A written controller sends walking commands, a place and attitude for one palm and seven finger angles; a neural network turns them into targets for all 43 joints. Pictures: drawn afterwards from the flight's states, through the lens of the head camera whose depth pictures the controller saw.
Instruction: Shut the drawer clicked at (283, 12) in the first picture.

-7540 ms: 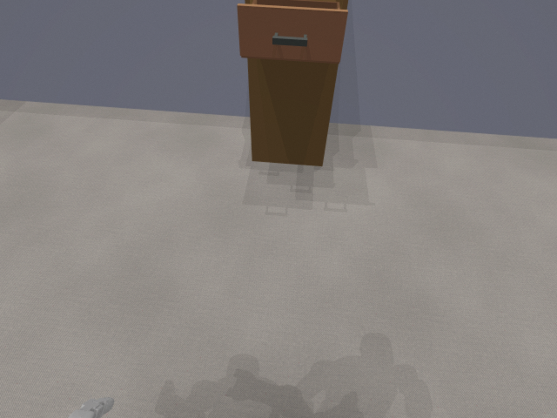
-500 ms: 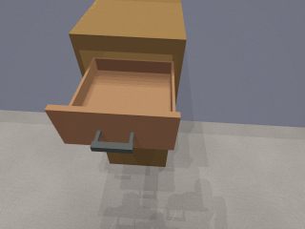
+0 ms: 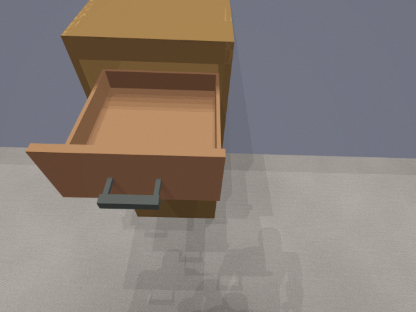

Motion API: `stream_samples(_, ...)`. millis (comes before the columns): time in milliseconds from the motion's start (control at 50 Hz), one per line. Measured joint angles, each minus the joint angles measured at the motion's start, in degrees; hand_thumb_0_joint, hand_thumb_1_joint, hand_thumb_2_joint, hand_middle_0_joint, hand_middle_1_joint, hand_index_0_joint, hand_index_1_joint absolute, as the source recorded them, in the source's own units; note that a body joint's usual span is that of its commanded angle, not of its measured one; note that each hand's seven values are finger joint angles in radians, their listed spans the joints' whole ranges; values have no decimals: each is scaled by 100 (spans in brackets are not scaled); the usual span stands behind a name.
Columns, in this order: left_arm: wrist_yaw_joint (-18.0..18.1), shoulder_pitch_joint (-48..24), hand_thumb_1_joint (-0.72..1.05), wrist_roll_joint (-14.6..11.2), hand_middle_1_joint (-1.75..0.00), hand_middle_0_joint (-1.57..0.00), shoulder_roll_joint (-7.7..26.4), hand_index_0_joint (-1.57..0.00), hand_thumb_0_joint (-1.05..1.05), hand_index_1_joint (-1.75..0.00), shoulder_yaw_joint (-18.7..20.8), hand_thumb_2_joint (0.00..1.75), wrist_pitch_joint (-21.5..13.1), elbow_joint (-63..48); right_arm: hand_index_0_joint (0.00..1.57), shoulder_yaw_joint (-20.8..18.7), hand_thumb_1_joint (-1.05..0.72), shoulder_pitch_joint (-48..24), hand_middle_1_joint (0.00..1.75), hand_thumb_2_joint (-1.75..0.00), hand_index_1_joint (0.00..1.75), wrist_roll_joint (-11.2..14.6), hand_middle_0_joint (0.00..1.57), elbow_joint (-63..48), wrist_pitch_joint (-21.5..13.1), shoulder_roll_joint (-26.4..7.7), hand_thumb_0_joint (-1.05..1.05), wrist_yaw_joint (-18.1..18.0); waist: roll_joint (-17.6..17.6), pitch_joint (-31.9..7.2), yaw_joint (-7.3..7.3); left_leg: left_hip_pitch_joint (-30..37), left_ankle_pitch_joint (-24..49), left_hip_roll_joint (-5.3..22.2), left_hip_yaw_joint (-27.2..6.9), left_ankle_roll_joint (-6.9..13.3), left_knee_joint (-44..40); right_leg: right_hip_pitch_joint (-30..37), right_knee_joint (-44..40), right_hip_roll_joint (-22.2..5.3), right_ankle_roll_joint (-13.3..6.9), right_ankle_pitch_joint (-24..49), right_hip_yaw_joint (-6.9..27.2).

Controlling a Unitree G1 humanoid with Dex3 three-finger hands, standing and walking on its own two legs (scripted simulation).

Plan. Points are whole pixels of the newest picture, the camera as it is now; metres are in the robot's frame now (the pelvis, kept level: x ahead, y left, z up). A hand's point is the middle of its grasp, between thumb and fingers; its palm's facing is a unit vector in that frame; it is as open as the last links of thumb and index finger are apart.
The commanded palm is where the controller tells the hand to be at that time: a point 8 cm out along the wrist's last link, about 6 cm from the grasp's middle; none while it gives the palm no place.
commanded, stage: come to a stop and stand still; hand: left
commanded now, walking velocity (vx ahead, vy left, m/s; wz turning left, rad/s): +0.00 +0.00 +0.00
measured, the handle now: (131, 192) +0.32 +0.17 +0.04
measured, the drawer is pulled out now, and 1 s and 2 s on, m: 0.30 0.30 0.30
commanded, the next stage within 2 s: look again from close up in 1.08 s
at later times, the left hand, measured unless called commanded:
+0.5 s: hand out of the picture +0.00 +0.15 -0.18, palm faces +0.08 -0.98 -0.19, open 7.4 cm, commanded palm none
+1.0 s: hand out of the picture +0.02 +0.24 -0.16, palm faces +0.00 -0.96 -0.27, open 7.4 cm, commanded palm none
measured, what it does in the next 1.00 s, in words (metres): steps on the spot: left foot, then right foot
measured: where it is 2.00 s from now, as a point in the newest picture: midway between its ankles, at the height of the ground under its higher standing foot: outside the picture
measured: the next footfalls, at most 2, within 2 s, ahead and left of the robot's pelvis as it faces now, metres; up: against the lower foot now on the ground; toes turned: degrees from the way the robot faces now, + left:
left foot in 0.48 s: +0.10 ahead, +0.09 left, +0.00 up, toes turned +3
right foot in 0.92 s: +0.01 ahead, -0.07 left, +0.00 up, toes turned -1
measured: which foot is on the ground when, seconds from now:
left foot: down 0.00-0.04, up 0.06-0.46, down 0.48-1.00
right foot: down 0.00-0.68, up 0.70-0.90, down 0.92-1.00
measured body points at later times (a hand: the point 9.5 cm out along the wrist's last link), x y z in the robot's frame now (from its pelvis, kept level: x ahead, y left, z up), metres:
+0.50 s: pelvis +0.02 -0.02 -0.01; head +0.04 -0.01 +0.44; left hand -0.01 +0.20 -0.17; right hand +0.12 -0.23 -0.15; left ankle +0.06 +0.09 -0.73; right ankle -0.03 -0.09 -0.73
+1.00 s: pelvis -0.01 +0.05 +0.00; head +0.00 +0.03 +0.45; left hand +0.02 +0.29 -0.14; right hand +0.02 -0.18 -0.16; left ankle +0.06 +0.09 -0.73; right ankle -0.04 -0.07 -0.73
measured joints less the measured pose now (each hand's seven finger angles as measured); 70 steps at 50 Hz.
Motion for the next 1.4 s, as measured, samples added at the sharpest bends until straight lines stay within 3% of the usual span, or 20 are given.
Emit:
stream_samples(60,-20,43,91,5,-30,-20,-55,-20,1,-30,40,90,-78,-31,20,-50,-91,137,30,-90,30,25,20,57,57,-104,1,-7,209,-31,-34,-142,-320,182,-144,-60,388,102,-247,171,-111,550,-175)
stream_samples(100,35,112,91,-24,-30,-20,-88,-20,1,-30,20,90,-204,-30,20,-55,-91,219,30,-90,29,45,20,141,142,-134,1,-5,228,-130,3,-351,-900,148,-242,-16,961,220,-386,214,-198,437,-247)
stream_samples(180,137,179,91,-45,-30,-20,-248,-20,0,-30,-89,90,-404,67,20,-17,-91,110,30,-90,29,88,20,209,114,-148,1,9,188,-102,91,-571,-1003,67,-260,-47,1515,508,-829,251,-290,565,-210)
stream_samples(320,198,186,90,-42,-30,-20,-496,-21,0,-30,-172,90,-364,30,20,2,-91,-351,30,-90,29,163,19,-50,163,-53,1,48,152,121,198,-663,-641,-121,-202,-149,1256,682,-933,232,-292,609,-106)
stream_samples(440,225,197,90,-27,-30,-20,-378,-21,0,-30,-76,90,-235,-110,20,-21,-91,-639,30,-90,29,155,20,-322,180,63,1,80,74,199,255,-455,-94,-191,-182,-129,546,635,-545,193,-238,379,-133)
stream_samples(480,230,224,90,-42,-30,-20,-297,-21,0,-30,-47,90,-195,-141,20,-17,-91,-639,30,-90,29,137,20,-399,98,88,1,82,63,172,219,-207,553,-164,-166,12,44,540,-223,197,-186,191,-158)
stream_samples(540,296,128,90,-57,-30,-20,-204,-21,0,-30,-22,90,-229,-134,20,-14,-91,-578,30,-90,29,130,20,-529,46,98,1,89,68,140,200,-423,242,-168,-194,174,479,480,-83,189,-33,274,-157)
stream_samples(600,281,188,91,-15,-30,-20,-182,-20,1,-30,-71,90,-301,-302,20,-49,-91,-427,30,-90,29,105,20,-710,140,39,1,129,270,6,152,-647,-244,-54,-298,94,927,462,-163,322,-56,180,-196)
stream_samples(620,278,191,91,-4,-30,-20,-166,-20,1,-30,-80,90,-314,-345,20,-51,-91,-384,30,-90,29,94,20,-747,141,36,1,138,286,-4,111,-631,-98,-46,-270,122,877,457,-149,313,-44,161,-189)
stream_samples(680,278,82,91,-39,-30,-20,-86,-20,1,-30,-88,90,-255,-427,20,-11,-91,-205,30,-90,29,82,20,-797,29,53,1,136,195,10,58,-525,34,-200,-111,355,737,393,39,134,14,115,-77)
stream_samples(720,271,-51,91,-65,-30,-20,-65,-20,1,-30,-96,90,-184,-474,20,-14,-92,-104,30,-90,29,84,20,-809,-15,-12,0,85,236,-1,58,-502,54,-274,-27,478,641,234,351,91,-6,-301,44)
stream_samples(820,220,-353,91,-47,-30,-20,26,-20,1,-30,-50,90,-98,-602,20,9,-93,19,30,-90,29,35,20,-714,72,-131,0,96,297,-16,38,-514,402,-473,105,629,188,-199,864,22,-42,-429,227)
stream_samples(940,207,-360,91,-27,-30,-20,52,-20,0,-30,-31,90,-95,-531,20,4,-92,125,30,-90,29,40,20,-537,136,-139,1,137,307,-115,23,-574,685,-616,209,670,-153,12,-35,3,-56,207,318)
stream_samples(1020,197,-110,91,-32,-30,-20,-70,-20,0,-30,-105,90,-115,-385,20,-25,-92,215,30,-90,29,49,20,-408,165,-166,1,149,452,-204,-22,-421,771,-556,131,545,-433,217,-468,82,18,542,278)
stream_samples(1140,188,154,91,-61,-30,-20,-136,-20,1,-30,-161,90,-97,-149,20,20,-92,352,30,-90,29,65,20,-278,70,-68,1,157,281,-229,-55,-312,889,-536,148,608,-610,306,-628,113,67,621,311)
stream_samples(1400,195,299,91,-58,-30,-20,-365,-20,0,-30,-246,90,-229,222,20,34,-92,256,30,-90,29,115,20,91,-4,37,1,89,175,-180,58,-197,981,-543,45,557,-879,469,-964,126,94,734,230)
